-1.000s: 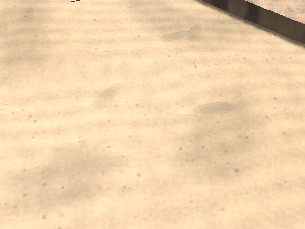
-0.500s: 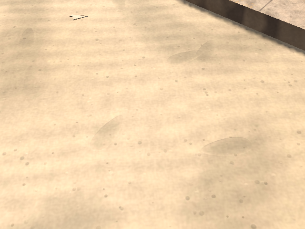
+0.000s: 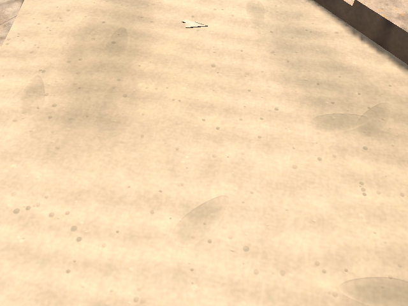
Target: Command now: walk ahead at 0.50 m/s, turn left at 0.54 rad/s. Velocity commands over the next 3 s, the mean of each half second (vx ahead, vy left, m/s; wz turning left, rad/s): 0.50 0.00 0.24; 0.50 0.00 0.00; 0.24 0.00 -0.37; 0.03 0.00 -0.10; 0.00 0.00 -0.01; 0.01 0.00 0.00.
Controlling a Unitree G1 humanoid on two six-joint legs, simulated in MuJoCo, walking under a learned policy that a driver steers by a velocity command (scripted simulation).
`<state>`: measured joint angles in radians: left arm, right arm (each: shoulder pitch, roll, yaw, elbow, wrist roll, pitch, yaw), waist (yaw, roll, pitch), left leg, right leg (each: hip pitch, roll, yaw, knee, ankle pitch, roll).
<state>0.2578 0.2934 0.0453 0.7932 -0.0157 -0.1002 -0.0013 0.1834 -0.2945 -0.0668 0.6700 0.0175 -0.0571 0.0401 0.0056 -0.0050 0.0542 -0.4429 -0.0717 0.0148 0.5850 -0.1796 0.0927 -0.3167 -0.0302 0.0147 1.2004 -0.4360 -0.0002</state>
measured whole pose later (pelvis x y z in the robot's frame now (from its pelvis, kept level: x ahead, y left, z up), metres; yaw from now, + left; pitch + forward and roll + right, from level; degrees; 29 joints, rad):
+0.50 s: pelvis +0.29 -0.04 +0.00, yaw +6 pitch +2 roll +0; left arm 0.11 0.27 0.04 0.70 0.00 -0.12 -0.04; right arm 0.37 -0.29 -0.05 0.79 0.02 -0.05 0.00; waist -0.04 0.02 0.01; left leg -0.22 -0.07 -0.12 1.00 -0.50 0.05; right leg -0.44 0.03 -0.03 0.55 -0.16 -0.05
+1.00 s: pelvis +0.55 +0.03 +0.00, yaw +5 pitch +3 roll -1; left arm 0.39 0.30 0.05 0.88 -0.02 -0.05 0.00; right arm 0.05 -0.25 -0.04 0.66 0.00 -0.09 0.03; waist 0.07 -0.01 0.03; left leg -0.48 0.01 0.03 0.56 -0.12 0.04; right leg -0.13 0.01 0.05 0.77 -0.48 -0.02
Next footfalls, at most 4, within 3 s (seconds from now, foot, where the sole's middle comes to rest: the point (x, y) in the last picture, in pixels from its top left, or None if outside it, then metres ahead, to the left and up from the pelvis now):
0.42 right None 0.42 -0.13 -0.76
0.96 left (168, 231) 0.68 0.15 -0.76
1.44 right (235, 192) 0.84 -0.09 -0.76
1.78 left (166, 196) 0.82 0.16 -0.76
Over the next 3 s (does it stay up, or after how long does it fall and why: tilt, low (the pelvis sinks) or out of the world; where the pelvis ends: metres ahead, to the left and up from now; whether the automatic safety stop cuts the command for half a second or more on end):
stays up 0.80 0.06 0.01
